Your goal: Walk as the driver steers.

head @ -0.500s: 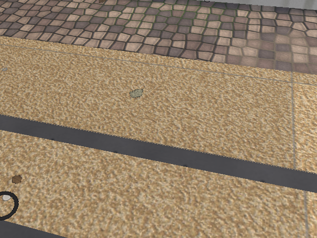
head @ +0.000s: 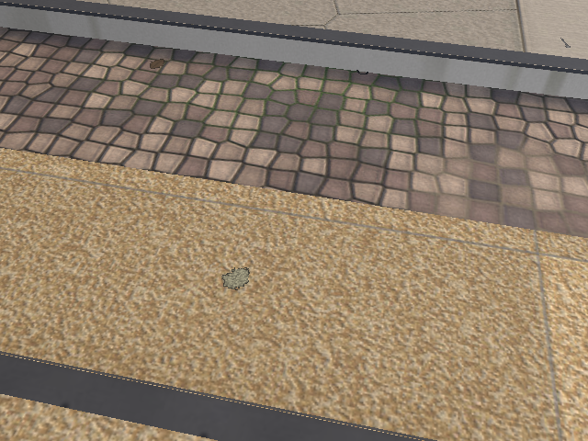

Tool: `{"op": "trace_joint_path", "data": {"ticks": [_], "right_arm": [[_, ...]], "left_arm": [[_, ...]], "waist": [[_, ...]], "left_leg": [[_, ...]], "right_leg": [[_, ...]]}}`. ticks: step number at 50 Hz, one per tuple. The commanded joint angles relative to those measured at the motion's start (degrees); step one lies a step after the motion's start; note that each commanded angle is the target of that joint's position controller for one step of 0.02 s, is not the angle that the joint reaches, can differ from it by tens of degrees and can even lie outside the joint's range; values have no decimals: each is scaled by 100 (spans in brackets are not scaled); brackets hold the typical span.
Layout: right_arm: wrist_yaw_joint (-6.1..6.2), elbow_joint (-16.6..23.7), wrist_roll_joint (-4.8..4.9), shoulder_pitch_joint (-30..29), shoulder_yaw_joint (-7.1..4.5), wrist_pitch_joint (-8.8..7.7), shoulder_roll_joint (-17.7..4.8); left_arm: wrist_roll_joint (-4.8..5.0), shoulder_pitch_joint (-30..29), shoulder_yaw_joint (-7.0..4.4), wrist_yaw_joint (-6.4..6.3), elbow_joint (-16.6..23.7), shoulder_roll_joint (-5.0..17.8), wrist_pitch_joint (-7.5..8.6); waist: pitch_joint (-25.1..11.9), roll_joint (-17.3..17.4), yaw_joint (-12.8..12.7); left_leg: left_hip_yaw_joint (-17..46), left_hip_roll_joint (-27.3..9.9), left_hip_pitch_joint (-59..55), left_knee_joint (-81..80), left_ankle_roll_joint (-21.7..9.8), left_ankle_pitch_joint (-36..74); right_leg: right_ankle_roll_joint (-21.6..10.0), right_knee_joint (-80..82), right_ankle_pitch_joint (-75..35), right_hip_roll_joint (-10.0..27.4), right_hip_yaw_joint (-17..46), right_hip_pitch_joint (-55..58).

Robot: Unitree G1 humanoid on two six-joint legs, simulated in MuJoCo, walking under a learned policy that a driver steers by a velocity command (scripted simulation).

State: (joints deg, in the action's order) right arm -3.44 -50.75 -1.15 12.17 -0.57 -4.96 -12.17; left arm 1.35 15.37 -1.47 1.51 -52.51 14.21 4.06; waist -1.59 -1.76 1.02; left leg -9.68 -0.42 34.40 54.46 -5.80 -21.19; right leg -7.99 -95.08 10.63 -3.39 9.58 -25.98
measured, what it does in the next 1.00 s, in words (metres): climbs: right foot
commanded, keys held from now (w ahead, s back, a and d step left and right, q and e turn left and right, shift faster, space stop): w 1.00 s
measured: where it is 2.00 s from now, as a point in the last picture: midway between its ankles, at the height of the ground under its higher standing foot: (278, 247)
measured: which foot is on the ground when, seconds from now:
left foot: down 0.00-0.54, up 0.56-1.00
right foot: up 0.00-0.52, down 0.54-1.00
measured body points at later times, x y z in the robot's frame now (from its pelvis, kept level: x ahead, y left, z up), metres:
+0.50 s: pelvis +0.26 -0.01 +0.05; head +0.29 -0.01 +0.50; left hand +0.49 +0.19 -0.04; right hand +0.17 -0.26 -0.08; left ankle +0.08 +0.07 -0.68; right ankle +0.42 -0.13 -0.66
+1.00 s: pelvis +0.53 -0.02 +0.05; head +0.53 -0.01 +0.50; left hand +0.50 +0.25 -0.08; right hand +0.72 -0.26 -0.04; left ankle +0.72 +0.17 -0.63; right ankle +0.41 -0.12 -0.68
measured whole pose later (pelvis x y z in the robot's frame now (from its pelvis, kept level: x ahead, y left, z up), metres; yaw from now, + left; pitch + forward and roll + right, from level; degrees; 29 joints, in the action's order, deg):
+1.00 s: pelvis +0.53 -0.02 +0.05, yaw +1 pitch +2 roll -3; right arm -2.6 -47.8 0.3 4.8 -4.2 -5.3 -14.5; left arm 0.6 24.5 -2.9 -1.4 -54.3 12.6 5.6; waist -1.4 3.4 -3.2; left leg 4.6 -8.8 40.9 39.3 -2.3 14.6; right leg -1.9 -18.2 19.9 -3.9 -3.4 0.1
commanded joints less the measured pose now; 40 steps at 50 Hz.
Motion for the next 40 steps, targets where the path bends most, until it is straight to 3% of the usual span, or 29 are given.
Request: {"op": "trace_joint_path", "data": {"ticks": [1,2,3,4,5,7,10,12,14,19,21,23,24,25,26,27,28,29,30,31,32,33,35,36,38,39,40], "right_arm": [[-77,-470,-66,468,183,-168,627],[-77,-556,-14,541,159,-208,513],[-32,-556,-21,502,152,-221,526],[-5,-529,-12,444,114,-219,319],[19,-473,-29,362,139,-229,263],[176,-593,22,644,79,-279,-68],[380,-814,67,1316,24,-288,-350],[423,-848,44,1644,1,-225,-413],[422,-821,48,1706,-39,-163,-482],[368,-863,104,1837,-102,-70,-524],[352,-897,127,1839,-146,-7,-620],[363,-858,153,1735,-231,33,-802],[366,-781,85,1660,-263,27,-891],[386,-719,119,1492,-303,50,-963],[392,-641,134,1271,-296,72,-970],[395,-514,147,1229,-254,74,-888],[290,-457,55,1975,-11,-41,-12],[270,-533,217,1859,-99,-195,-348],[264,-273,389,1206,-258,-278,-912],[311,-141,413,814,-281,-279,-968],[352,-143,345,735,-322,-214,-919],[355,-99,286,825,-345,-127,-831],[366,-75,268,949,-342,-3,-581],[388,-25,273,929,-367,50,-576],[395,199,212,478,-383,113,-599],[386,309,207,138,-403,135,-632],[372,381,168,-33,-377,141,-536]], "left_arm": [[48,312,196,45,640,-391,-5],[47,357,267,19,691,-512,-34],[22,316,283,8,699,-493,-57],[15,269,250,-29,730,-299,-117],[-27,72,186,-23,750,-82,-123],[-162,-388,142,1,917,63,-113],[-94,-1097,103,9,1025,63,-74],[-25,-1539,68,31,1089,35,-76],[48,-1882,20,59,1148,41,-64],[66,-2461,-13,153,1310,-136,-6],[63,-2510,-13,202,1345,-141,14],[54,-2350,-69,240,1321,31,74],[3,-1955,-148,243,1172,198,105],[0,-1292,-237,227,980,353,115],[16,-369,-378,198,669,628,125],[-103,563,-479,104,538,1006,123],[-180,855,-538,57,536,1414,136],[-180,782,-397,42,519,875,152],[-140,291,-303,42,630,571,173],[-143,-166,-237,63,706,408,193],[-133,-351,-183,102,704,232,226],[-164,-379,-136,113,644,91,269],[-131,-280,-151,96,526,174,321],[-106,-167,-169,77,493,304,336],[-105,5,-225,6,416,548,310],[-119,123,-230,-27,379,547,280],[-146,168,-276,-57,347,661,242]], "waist": [[242,286,-446],[306,273,-546],[322,187,-572],[381,155,-641],[335,248,-598],[255,630,-451],[131,646,-38],[182,563,222],[386,561,346],[769,675,516],[870,700,467],[736,709,295],[402,780,121],[73,939,-214],[-321,892,-684],[-1131,522,-1006],[-2010,-1057,-533],[-2163,-1083,-632],[-1244,-786,-568],[-758,-319,-365],[-399,-111,-228],[-318,-170,-49],[-87,-79,101],[59,-52,140],[333,32,77],[390,61,-9],[358,-9,-59]], "left_leg": [[2426,-1158,-771,-3362,-284,459],[1951,-1031,-924,-3447,-228,747],[1586,-920,-875,-3475,-164,1153],[1232,-786,-918,-3721,-164,1100],[1022,-710,-925,-4012,-169,1438],[714,-586,-1057,-4376,-112,2123],[1077,-906,-2324,-4597,-192,2544],[1344,-1209,-3224,-4680,-246,2401],[1390,-1386,-3763,-4782,-276,2192],[955,-1258,-3871,-4835,-357,2640],[925,-1357,-4092,-4648,-447,3164],[868,-1439,-4389,-4209,-431,4497],[804,-1423,-4311,-3825,-438,5589],[784,-1357,-4267,-3252,-365,6197],[673,-1098,-3978,-2245,-223,6146],[762,-946,-2690,-684,-94,4502],[950,224,-294,1420,304,108],[1872,364,268,2518,231,-1023],[2057,34,407,2679,117,-500],[1855,-214,213,2548,144,-21],[1724,-380,112,2245,197,232],[1719,-562,-173,1940,191,505],[1588,-740,-256,1461,211,699],[1550,-810,-139,1198,258,769],[1482,-920,280,543,424,1037],[1456,-936,457,136,482,1286],[1383,-925,401,-159,545,1605]], "right_leg": [[-488,-1231,-363,258,407,-1548],[-522,-945,-464,259,385,-1915],[-461,-523,-724,251,440,-2012],[-293,371,-705,329,229,-2134],[-177,919,-951,352,-16,-2028],[124,2019,-1508,429,-450,-1800],[355,3194,-1905,787,-826,-2268],[457,3856,-1923,944,-833,-2708],[505,4579,-1823,1009,-827,-2943],[534,5984,-1483,720,-1229,-1962],[454,6347,-1192,671,-1247,-1726],[312,6680,-904,514,-1338,-1257],[237,6400,-948,266,-1550,-520],[133,6481,-785,129,-1550,232],[-34,6835,-1033,47,-1547,1332],[-394,6724,-975,1080,-375,3174],[-1417,6798,-676,2499,2207,5410],[-1493,7553,-482,2629,3056,5042],[-1119,7730,-921,2349,1998,4060],[-935,7881,-1692,2158,1137,3129],[-840,8058,-2141,1911,555,2550],[-715,8202,-2152,1693,191,2200],[-709,8508,-1889,1524,15,1898],[-718,8608,-1878,1509,-13,1779],[-748,8764,-2007,1569,-92,1713],[-722,8803,-1966,1567,-115,1763],[-695,8782,-2107,1488,-275,1748]]}}
Velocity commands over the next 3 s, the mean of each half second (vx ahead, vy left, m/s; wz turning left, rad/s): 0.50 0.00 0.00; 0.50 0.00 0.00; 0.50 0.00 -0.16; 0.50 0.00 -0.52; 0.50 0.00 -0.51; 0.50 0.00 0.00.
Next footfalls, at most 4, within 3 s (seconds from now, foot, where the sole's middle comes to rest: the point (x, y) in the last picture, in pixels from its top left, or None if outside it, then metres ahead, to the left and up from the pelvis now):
0.54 right None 0.45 -0.12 -0.71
1.20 left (223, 340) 0.84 0.19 -0.83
1.74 right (317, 261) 1.11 -0.07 -0.83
2.24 left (290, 185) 1.44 0.01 -0.83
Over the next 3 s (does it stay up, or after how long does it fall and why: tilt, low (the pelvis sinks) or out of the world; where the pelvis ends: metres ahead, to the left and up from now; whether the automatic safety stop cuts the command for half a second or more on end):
stays up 1.52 -0.28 -0.05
